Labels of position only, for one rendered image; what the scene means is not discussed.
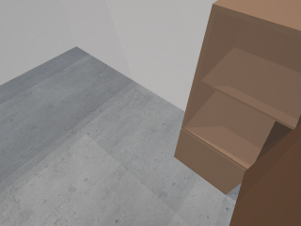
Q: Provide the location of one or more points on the cupboard door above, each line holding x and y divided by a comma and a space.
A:
270, 192

